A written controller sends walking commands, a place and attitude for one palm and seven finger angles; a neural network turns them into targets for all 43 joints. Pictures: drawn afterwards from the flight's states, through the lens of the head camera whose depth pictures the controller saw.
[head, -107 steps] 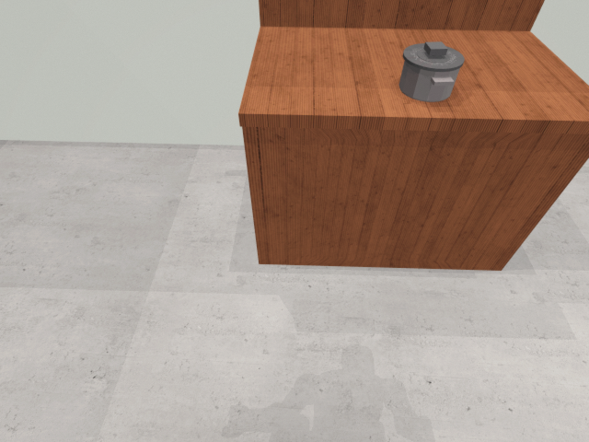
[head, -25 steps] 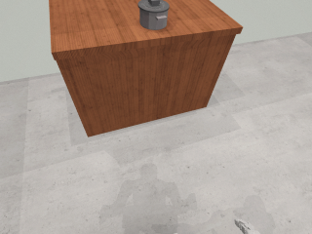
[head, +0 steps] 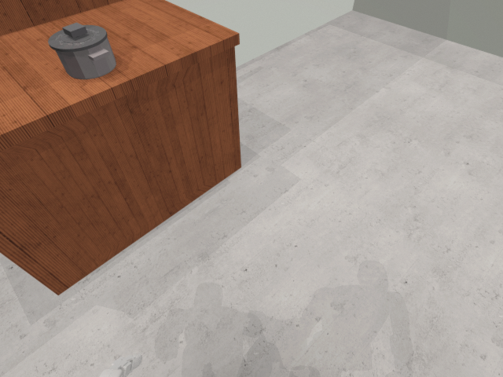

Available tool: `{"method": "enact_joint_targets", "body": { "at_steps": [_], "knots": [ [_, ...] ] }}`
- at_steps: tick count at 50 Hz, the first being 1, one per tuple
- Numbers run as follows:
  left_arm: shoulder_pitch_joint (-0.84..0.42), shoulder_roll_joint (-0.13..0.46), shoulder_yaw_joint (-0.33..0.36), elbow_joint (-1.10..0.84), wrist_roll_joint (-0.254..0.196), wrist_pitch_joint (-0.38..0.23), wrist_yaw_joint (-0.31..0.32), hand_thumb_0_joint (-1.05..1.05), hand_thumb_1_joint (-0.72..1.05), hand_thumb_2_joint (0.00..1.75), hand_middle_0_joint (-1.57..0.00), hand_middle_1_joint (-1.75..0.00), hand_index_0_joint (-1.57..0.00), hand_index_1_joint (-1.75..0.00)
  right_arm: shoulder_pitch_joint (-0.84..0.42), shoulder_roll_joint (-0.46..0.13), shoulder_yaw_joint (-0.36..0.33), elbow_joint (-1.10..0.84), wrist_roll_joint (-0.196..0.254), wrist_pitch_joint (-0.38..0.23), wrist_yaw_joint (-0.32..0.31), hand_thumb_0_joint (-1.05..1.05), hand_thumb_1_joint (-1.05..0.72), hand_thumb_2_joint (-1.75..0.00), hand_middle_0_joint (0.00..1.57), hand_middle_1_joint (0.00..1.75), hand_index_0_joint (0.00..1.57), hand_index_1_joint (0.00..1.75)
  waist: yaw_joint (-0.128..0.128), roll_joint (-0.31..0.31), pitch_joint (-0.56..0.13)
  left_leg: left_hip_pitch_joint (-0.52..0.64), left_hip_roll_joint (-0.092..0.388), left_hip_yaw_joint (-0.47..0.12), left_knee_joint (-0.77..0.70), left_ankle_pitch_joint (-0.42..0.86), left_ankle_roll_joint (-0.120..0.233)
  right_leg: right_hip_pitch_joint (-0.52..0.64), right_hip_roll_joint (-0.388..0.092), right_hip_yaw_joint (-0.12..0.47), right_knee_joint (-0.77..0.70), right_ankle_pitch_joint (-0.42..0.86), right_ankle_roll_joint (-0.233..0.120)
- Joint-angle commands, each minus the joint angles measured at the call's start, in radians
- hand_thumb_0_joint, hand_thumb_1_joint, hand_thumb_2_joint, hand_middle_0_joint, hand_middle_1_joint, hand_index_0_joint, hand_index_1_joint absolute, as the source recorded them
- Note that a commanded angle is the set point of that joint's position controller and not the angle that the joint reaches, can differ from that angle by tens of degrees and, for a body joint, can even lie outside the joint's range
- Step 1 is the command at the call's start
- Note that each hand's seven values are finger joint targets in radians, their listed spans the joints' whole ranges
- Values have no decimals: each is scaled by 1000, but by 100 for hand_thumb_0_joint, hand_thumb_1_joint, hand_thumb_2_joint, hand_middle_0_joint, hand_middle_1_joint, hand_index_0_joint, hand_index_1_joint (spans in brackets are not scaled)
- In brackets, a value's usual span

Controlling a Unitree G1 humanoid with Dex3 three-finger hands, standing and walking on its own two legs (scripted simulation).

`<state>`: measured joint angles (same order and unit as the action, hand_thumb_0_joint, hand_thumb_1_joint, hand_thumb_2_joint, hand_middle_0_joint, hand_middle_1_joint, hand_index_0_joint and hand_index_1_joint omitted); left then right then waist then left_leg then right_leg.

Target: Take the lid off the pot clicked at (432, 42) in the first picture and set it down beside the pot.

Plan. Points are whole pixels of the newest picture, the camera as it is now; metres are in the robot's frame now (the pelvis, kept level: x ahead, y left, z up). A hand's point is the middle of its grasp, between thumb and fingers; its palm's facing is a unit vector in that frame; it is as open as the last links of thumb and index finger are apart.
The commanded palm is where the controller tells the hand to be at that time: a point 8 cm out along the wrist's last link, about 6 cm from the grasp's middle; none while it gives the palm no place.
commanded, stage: walk to a spot facing it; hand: left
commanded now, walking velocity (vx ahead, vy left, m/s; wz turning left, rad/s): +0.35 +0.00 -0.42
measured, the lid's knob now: (74, 30) +0.98 +0.55 +0.10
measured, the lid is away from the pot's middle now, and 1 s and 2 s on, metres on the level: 0.00 0.00 0.00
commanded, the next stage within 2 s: turn to face it in 1.14 s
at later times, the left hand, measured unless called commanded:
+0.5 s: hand (132, 349) +0.20 +0.25 -0.18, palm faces -0.12 -0.98 -0.15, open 7.4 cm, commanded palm none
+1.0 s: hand (227, 201) +0.56 +0.09 -0.16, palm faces -0.48 -0.87 -0.13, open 7.4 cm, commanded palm none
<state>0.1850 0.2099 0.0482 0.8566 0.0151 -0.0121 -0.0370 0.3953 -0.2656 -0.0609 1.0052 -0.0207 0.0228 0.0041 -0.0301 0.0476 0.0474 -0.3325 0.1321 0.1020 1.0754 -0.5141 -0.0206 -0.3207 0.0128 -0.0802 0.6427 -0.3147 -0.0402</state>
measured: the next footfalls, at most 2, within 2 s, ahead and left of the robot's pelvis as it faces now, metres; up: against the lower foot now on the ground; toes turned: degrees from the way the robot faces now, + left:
left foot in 0.38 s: +0.28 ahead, +0.12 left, +0.00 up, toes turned -4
right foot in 1.04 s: +0.51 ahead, -0.15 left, +0.00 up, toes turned -37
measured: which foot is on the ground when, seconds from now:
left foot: up 0.00-0.36, down 0.38-1.00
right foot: down 0.00-0.38, up 0.40-1.00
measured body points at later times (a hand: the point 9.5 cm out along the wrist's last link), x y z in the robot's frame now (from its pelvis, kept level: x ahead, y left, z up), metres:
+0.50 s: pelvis +0.19 +0.05 +0.01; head +0.19 +0.09 +0.46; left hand +0.21 +0.30 -0.16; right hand +0.24 -0.19 -0.10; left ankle +0.24 +0.12 -0.72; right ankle +0.08 -0.07 -0.63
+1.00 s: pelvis +0.38 -0.01 +0.00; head +0.42 -0.02 +0.45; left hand +0.58 +0.13 -0.15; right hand +0.17 -0.11 -0.14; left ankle +0.25 +0.12 -0.72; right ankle +0.48 -0.13 -0.70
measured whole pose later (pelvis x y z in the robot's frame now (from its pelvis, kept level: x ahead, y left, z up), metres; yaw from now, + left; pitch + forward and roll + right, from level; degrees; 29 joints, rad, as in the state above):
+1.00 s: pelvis +0.38 -0.01 +0.00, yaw -27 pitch -1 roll -1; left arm 0.12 0.15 0.06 0.95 0.03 0.01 -0.04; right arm 0.56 -0.09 -0.02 1.11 -0.02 -0.07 -0.02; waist -0.06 0.01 0.09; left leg 0.14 0.07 0.40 0.43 -0.50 -0.02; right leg -0.56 -0.01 -0.19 0.73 -0.21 -0.09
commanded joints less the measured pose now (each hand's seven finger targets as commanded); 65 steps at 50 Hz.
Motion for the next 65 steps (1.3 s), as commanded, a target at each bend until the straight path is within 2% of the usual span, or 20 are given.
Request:
{"method": "enact_joint_targets", "body": {
  "at_steps": [1, 4, 14, 17, 18, 19, 20, 23, 27, 34, 43, 49, 50, 51, 52, 53, 54, 56, 60, 65],
  "knots": [
    [125, 194, 57, -12, -1, -24, 40, 0, 90, 90, -20, -30, -20, -30, -181, -76, -17, -176, -9, -64, 7, 0, -90, -90, 20, 30, 20, 30, 64, -154, 12, -372, 37, -93, 116, 158, -14, 173, -300, 464, -443, -161, -178],
    [109, 181, 51, 1, 3, -44, 38, 0, 90, 90, -20, -30, -20, -30, -102, -27, -15, -142, -9, -48, 13, 0, -90, -90, 20, 30, 20, 30, 13, -133, 9, -259, 12, -48, -3, 248, -39, 71, -226, 315, -452, 4, -155],
    [207, 172, 47, 73, 12, -56, 45, 0, 90, 90, -20, -30, -20, -30, -261, 1, -10, -213, 1, -83, 23, 0, -90, -90, 20, 30, 20, 30, 63, -178, 19, -172, -50, -37, -365, 276, -19, 173, -224, 351, -401, 126, -152],
    [183, 161, 50, 83, 6, -53, 45, 0, 90, 90, -20, -30, -20, -30, -105, -26, -18, -158, -3, -100, 6, 0, -90, -90, 20, 30, 20, 30, -15, -129, -23, 156, -105, -10, -548, 310, 0, 68, -148, 297, -202, 242, -103],
    [191, 125, 48, 84, 2, -52, 41, 0, 90, 90, -20, -30, -20, -30, 53, -96, -34, -110, -7, -107, -8, 0, -90, -90, 20, 30, 20, 30, -73, 10, -117, 396, -17, -124, -595, 254, 23, -40, -82, 249, 37, 219, -71],
    [240, 58, 42, 73, -11, -47, 30, 0, 90, 90, -20, -30, -20, -30, 186, -217, -62, -80, -22, -111, -16, 0, -90, -90, 20, 30, 20, 30, -96, 325, -205, 551, 304, -542, -754, 103, 102, -263, 60, 85, 395, -187, -7],
    [203, 77, 39, 57, 0, -49, 31, 0, 90, 90, -20, -30, -20, -30, 192, -206, -49, -79, -11, -96, -19, 0, -90, -90, 20, 30, 20, 30, -87, 261, -155, 470, 357, -693, -877, -30, 139, -339, 38, 149, 570, -222, -13],
    [158, 67, 45, 90, 10, -42, 13, 0, 90, 90, -20, -30, -20, -30, -26, -41, -1, -108, -1, -114, -28, 0, -90, -90, 20, 30, 20, 30, 7, 42, 27, 199, 255, -418, -915, 70, 108, -348, -87, 151, 657, 32, -2],
    [242, 19, 44, 126, 16, 6, 11, 0, 90, 90, -20, -30, -20, -30, -14, 20, 9, -66, 11, -133, -31, 0, -90, -90, 20, 30, 20, 30, 66, 96, 25, 146, 146, -86, -899, 428, 12, -301, -85, 133, 617, 160, 29],
    [131, 6, 52, 88, 19, 28, 4, 0, 90, 90, -20, -30, -20, -30, 82, 34, 12, -17, 17, -137, -39, 0, -90, -90, 20, 30, 20, 30, 52, 41, 73, 281, 159, 16, -903, 604, 2, -513, -103, 90, 560, 272, 53],
    [-148, -28, 25, 6, 10, 9, -14, 0, 90, 90, -20, -30, -20, -30, 225, 24, 17, 56, -3, -121, -43, 0, -90, -90, 20, 30, 20, 30, -34, 11, 146, 429, 204, 103, -853, 812, 103, -504, -92, -59, 214, 187, 14],
    [71, 12, 39, 54, 16, -14, 1, 0, 90, 90, -20, -30, -20, -30, 159, -42, -4, 44, -2, -110, -41, 0, -90, -90, 20, 30, 20, 30, 86, 78, -15, 426, 200, 220, -463, 1409, 79, -85, 43, -159, 44, 49, -84],
    [192, 47, 49, 91, 21, -27, 5, 0, 90, 90, -20, -30, -20, -30, 130, -53, -4, 27, 3, -107, -37, 0, -90, -90, 20, 30, 20, 30, 142, 87, -90, 336, 175, 235, -263, 1322, 59, 129, 58, -167, -33, 90, -98],
    [315, 126, 70, 119, 21, -36, 12, 0, 90, 90, -20, -30, -20, -30, 122, -28, -2, 8, 18, -106, -25, 0, -90, -90, 20, 30, 20, 30, 196, -21, -208, 99, 139, 229, 35, 924, 31, 432, -90, 29, -86, 165, -164],
    [370, 220, 91, 120, 6, -43, 27, 0, 90, 90, -20, -30, -20, -30, 134, 48, 3, -31, 33, -112, -25, 0, -90, -90, 20, 30, 20, 30, 175, -222, -326, -250, -61, 157, 399, -27, -31, 656, -404, 633, -179, 333, -316],
    [328, 239, 98, 109, -17, -28, 43, 0, 90, 90, -20, -30, -20, -30, 28, 14, -6, -61, 28, -104, -29, 0, -90, -90, 20, 30, 20, 30, 169, -117, -262, -323, -46, -27, 485, -34, 2, 558, -441, 704, -319, 248, -333],
    [225, 191, 83, 89, -20, -27, 49, 0, 90, 90, -20, -30, -20, -30, 2, 31, -13, -61, 14, -107, -23, 0, -90, -90, 20, 30, 20, 30, 122, -40, -65, -351, 18, -75, 418, 118, 14, 383, -385, 479, -336, 319, -200],
    [118, 117, 56, 67, -14, -43, 46, 0, 90, 90, -20, -30, -20, -30, 21, 50, -6, -45, 7, -75, -25, 0, -90, -90, 20, 30, 20, 30, 35, -42, -26, -234, 54, -101, 353, 228, -5, 91, -316, 383, -400, 200, -69],
    [106, 90, 44, 76, 5, -67, 50, 0, 90, 90, -20, -30, -20, -30, 48, 73, -4, -28, -5, -44, -24, 0, -90, -90, 20, 30, 20, 30, -21, -37, -8, -194, 57, -85, 193, 252, -26, -40, -238, 225, -418, 309, -145],
    [169, 51, 28, 115, -1, -77, 51, 0, 90, 90, -20, -30, -20, -30, -55, 76, 6, -54, -6, -39, -16, 0, -90, -90, 20, 30, 20, 30, -1, -113, -46, -275, 32, -77, 28, 332, -41, 104, -189, 148, -370, 548, -113]
  ]
}}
